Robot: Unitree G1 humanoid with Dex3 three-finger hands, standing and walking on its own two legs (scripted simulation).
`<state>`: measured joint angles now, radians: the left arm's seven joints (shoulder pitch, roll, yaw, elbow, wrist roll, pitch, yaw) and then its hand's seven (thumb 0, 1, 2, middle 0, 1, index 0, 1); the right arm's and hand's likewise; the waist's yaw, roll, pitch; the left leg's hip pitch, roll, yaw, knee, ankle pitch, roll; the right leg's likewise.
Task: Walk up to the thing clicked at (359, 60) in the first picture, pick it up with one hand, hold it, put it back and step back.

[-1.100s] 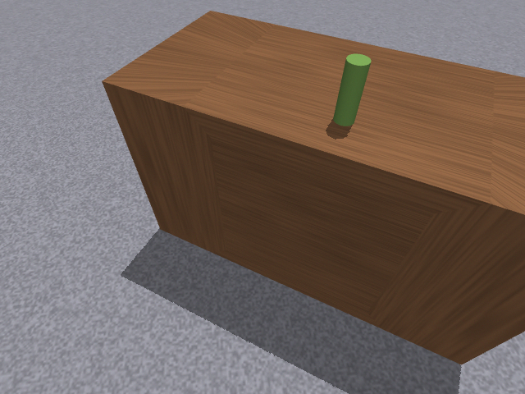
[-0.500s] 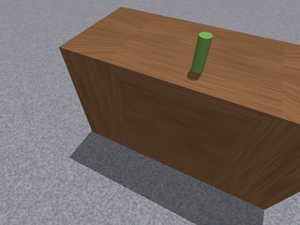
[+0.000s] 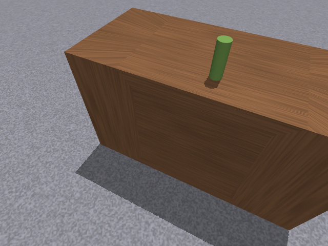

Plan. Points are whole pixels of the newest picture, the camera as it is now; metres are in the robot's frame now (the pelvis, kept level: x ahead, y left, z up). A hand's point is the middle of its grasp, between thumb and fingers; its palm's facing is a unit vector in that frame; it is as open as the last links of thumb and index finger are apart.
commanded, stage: stand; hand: left
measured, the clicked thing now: (219, 59) +0.74 -0.21 +0.05
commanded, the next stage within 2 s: walk up in 0.02 s
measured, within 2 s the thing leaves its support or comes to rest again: neither
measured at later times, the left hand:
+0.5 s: hand out of the picture +0.15 +0.15 -0.17, palm faces -0.24 -0.91 -0.34, open 7.4 cm
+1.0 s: hand (175, 174) +0.37 -0.03 -0.16, palm faces -0.43 -0.81 -0.40, open 7.4 cm
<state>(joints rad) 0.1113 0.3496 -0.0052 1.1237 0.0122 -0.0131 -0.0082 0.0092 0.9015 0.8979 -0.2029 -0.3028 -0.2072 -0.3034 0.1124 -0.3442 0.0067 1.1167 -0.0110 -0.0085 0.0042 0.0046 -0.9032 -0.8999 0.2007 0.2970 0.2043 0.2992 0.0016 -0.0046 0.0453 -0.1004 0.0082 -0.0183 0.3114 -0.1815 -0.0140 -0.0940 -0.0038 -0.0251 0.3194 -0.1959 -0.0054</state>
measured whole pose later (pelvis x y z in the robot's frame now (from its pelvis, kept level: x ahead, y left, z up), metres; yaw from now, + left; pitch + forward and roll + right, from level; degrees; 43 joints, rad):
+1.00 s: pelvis +0.15 -0.23 -0.04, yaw -23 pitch -3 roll +0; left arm 0.16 0.41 0.06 0.81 0.01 -0.03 -0.04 0.01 0.90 0.90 -0.20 -0.30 -0.21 -0.30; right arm 0.32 -0.44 -0.06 0.84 -0.01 -0.01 -0.01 0.01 -0.90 -0.90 0.20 0.30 0.21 0.30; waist -0.05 0.01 0.17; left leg -0.31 0.10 0.01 1.05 -0.56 0.01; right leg -0.42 0.01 0.02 0.72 -0.24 -0.01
